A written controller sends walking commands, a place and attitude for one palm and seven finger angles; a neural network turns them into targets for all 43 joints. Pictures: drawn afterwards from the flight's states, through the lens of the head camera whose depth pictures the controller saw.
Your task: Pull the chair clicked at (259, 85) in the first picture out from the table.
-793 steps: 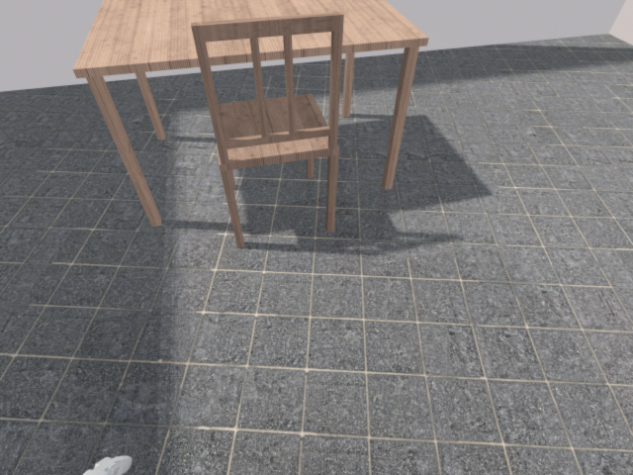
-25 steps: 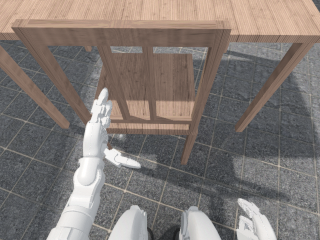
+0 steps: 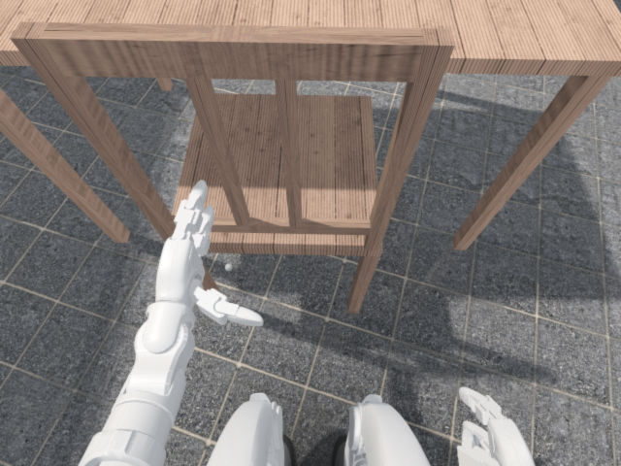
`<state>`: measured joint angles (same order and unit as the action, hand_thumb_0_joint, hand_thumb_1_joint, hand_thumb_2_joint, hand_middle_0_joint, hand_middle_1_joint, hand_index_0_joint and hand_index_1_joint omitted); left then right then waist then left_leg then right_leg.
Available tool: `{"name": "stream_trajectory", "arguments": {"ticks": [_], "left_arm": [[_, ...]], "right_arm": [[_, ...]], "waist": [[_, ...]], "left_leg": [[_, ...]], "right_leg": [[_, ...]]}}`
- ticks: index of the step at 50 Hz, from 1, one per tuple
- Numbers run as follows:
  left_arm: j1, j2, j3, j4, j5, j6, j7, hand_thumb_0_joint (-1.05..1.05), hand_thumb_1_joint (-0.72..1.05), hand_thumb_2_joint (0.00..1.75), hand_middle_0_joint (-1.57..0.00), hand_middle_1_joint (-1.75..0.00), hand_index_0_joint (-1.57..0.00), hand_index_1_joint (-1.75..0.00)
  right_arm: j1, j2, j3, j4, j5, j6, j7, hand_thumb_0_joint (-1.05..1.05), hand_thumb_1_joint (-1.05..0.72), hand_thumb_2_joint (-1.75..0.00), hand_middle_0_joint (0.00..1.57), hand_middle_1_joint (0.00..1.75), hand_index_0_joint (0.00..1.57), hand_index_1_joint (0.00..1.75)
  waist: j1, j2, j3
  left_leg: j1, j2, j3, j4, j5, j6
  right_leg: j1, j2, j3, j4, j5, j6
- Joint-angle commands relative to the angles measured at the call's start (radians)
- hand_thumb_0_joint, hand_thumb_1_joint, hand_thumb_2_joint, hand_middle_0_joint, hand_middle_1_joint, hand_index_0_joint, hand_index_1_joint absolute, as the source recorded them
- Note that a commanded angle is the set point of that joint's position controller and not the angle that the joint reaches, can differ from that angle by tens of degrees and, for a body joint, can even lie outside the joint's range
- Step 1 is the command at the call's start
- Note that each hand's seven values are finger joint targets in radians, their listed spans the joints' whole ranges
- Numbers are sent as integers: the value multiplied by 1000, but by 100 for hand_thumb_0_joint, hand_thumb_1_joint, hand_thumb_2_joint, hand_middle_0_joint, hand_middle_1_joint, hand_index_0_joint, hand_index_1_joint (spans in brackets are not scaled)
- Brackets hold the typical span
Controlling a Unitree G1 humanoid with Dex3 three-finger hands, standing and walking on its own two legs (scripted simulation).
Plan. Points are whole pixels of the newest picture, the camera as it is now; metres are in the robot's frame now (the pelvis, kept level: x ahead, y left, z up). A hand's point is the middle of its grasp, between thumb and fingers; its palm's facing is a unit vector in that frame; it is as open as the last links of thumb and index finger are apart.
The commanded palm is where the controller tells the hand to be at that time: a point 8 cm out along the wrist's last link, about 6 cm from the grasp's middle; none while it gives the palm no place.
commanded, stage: aim the fingers beside a spindle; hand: left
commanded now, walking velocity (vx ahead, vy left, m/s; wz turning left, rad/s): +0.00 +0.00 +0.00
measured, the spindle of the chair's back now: (225, 165) +0.51 +0.13 +0.02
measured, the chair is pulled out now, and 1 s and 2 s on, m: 0.00 0.00 0.00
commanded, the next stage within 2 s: push the fingers through the gap in 1.80 s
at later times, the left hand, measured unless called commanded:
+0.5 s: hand (215, 262) +0.35 +0.12 +0.04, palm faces -0.05 -1.00 -0.05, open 16.9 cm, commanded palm +0.33 +0.17 +0.02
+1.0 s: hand (240, 276) +0.35 +0.10 +0.00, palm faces -0.12 -0.99 +0.02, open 16.9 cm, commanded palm +0.34 +0.17 +0.02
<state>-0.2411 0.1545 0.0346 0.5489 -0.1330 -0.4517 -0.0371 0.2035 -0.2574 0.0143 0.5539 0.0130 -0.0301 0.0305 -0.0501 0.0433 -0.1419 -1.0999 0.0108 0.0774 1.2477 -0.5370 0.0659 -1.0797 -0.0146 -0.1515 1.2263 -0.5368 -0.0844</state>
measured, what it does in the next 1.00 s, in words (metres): stands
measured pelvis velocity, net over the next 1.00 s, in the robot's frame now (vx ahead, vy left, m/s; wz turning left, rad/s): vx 0.00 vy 0.01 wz -0.01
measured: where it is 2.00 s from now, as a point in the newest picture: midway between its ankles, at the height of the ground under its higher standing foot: outside the picture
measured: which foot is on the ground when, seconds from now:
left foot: down 0.00-1.00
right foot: down 0.00-1.00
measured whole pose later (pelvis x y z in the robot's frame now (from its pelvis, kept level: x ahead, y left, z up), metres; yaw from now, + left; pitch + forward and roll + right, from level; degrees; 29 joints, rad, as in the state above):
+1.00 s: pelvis +0.00 +0.01 +0.00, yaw +0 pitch +23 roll -2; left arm -0.19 0.12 -0.02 0.49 -0.13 -0.44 -0.05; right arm 0.20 -0.26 0.01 0.55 0.01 -0.04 0.03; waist -0.05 0.05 -0.14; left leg -1.10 0.01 0.08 1.25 -0.55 0.08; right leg -1.07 -0.01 -0.15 1.21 -0.54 -0.07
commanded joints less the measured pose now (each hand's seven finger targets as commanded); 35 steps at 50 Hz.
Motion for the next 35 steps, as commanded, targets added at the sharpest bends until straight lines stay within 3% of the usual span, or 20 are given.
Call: {"name": "stream_trajectory", "arguments": {"ticks": [1,3,6,8,10,12,15,16,17,18,19,21,24,25,27,29,31,32,34,35], "left_arm": [[-177,81,10,-441,-25,-147,-9,0,-50,30,-6,-8,-6,-8],[-153,48,-33,-428,-5,-153,6,0,-50,30,-6,-8,-6,-8],[-108,-4,-72,-262,27,-120,21,0,-50,30,-6,-8,-6,-8],[-111,5,-47,-141,35,-91,24,0,-50,30,-6,-8,-6,-8],[-123,29,-18,-115,41,-82,20,0,-50,30,-6,-8,-6,-8],[-160,92,43,-175,37,-98,26,0,-50,30,-6,-8,-6,-8],[-220,143,92,-377,14,-158,37,0,-50,30,-6,-8,-6,-8],[-217,133,76,-432,9,-174,38,0,-50,30,-6,-8,-6,-8],[-212,127,63,-461,6,-179,40,0,-50,30,-6,-8,-6,-8],[-185,106,43,-460,2,-177,35,0,-50,30,-6,-8,-6,-8],[-160,101,38,-422,2,-169,32,0,-50,30,-6,-8,-6,-8],[-145,24,-40,-296,7,-130,7,0,-50,30,-6,-8,-6,-8],[-122,-50,-110,-99,14,-61,-38,0,-50,30,-6,-8,-6,-8],[-141,-41,-97,-76,10,-48,-46,0,-50,30,-6,-8,-6,-8],[-157,9,-45,-105,1,-49,-49,0,-50,30,-6,-8,-6,-8],[-185,54,-1,-240,-6,-81,-30,0,-50,30,-6,-8,-6,-8],[-226,140,77,-405,-6,-137,12,0,-50,30,-6,-8,-6,-8],[-225,192,121,-457,0,-159,39,0,-50,30,-6,-8,-6,-8],[-206,145,83,-480,16,-181,70,0,-50,30,-6,-8,-6,-8],[-199,115,58,-445,20,-179,76,0,-50,30,-6,-8,-6,-8]], "right_arm": [[37,-121,-59,-132,-3,-66,-10,0,-90,-90,20,30,20,30],[42,-119,-58,-118,-4,-71,-8,0,-90,-90,20,30,20,30],[42,-126,-58,-90,-3,-61,-4,0,-90,-90,20,30,20,30],[35,-136,-55,-81,0,-49,-2,0,-90,-90,20,30,20,30],[20,-138,-53,-95,3,-40,-2,0,-90,-90,20,30,20,30],[20,-136,-55,-110,-2,-38,-5,0,-90,-90,20,30,20,30],[14,-115,-54,-134,-12,-49,-9,0,-90,-90,20,30,20,30],[14,-110,-53,-138,-13,-55,-7,0,-90,-90,20,30,20,30],[23,-110,-54,-135,-13,-58,-7,0,-90,-90,20,30,20,30],[24,-109,-53,-130,-13,-61,-5,0,-90,-90,20,30,20,30],[26,-115,-53,-119,-11,-61,-6,0,-90,-90,20,30,20,30],[26,-121,-50,-102,-4,-59,-6,0,-90,-90,20,30,20,30],[25,-139,-51,-88,12,-47,-7,0,-90,-90,20,30,20,30],[25,-144,-53,-89,16,-45,-9,0,-90,-90,20,30,20,30],[15,-147,-55,-104,16,-45,-14,0,-90,-90,20,30,20,30],[20,-136,-57,-124,5,-49,-13,0,-90,-90,20,30,20,30],[21,-124,-56,-133,-9,-57,-14,0,-90,-90,20,30,20,30],[33,-123,-55,-132,-14,-58,-14,0,-90,-90,20,30,20,30],[34,-105,-51,-125,-19,-61,-8,0,-90,-90,20,30,20,30],[32,-104,-50,-116,-19,-61,-6,0,-90,-90,20,30,20,30]], "waist": [[10,5,-546],[-11,-15,-492],[-42,-95,-334],[-47,-141,-239],[-26,-120,-247],[1,-68,-315],[32,25,-501],[36,53,-545],[24,58,-565],[19,55,-554],[6,11,-517],[-38,-71,-395],[-65,-129,-236],[-64,-147,-234],[-33,-107,-275],[0,-22,-396],[30,48,-523],[42,68,-555],[26,68,-550],[8,24,-511]], "left_leg": [[340,-8,-134,-155,402,-32],[341,-2,-147,-158,398,-31],[249,0,-146,-156,288,-28],[166,-9,-134,-150,199,-26],[137,-18,-125,-150,155,-27],[151,-21,-118,-146,179,-28],[250,-22,-115,-139,303,-32],[296,-19,-120,-142,345,-35],[338,-12,-133,-144,387,-37],[353,-9,-138,-149,399,-38],[342,-2,-146,-152,387,-38],[254,-2,-141,-149,293,-28],[156,-7,-141,-150,164,-25],[139,-12,-137,-147,146,-23],[147,-17,-129,-146,156,-24],[218,-20,-125,-143,242,-28],[307,-17,-129,-141,353,-36],[335,-15,-141,-142,396,-43],[374,-7,-148,-147,440,-46],[353,-3,-150,-146,418,-42]], "right_leg": [[372,0,165,-176,425,54],[324,3,151,-173,401,57],[240,6,138,-187,298,60],[204,4,144,-204,218,60],[213,0,158,-208,163,54],[253,0,170,-194,184,48],[355,0,189,-169,330,48],[366,1,186,-162,366,48],[353,5,171,-152,395,49],[342,6,166,-158,399,51],[322,8,156,-162,383,53],[286,11,154,-189,315,61],[195,7,148,-217,180,60],[198,5,156,-224,156,59],[213,3,162,-217,155,52],[260,1,160,-188,247,47],[316,2,165,-159,347,46],[324,7,157,-139,376,44],[309,8,153,-139,403,48],[295,9,146,-143,387,52]]}}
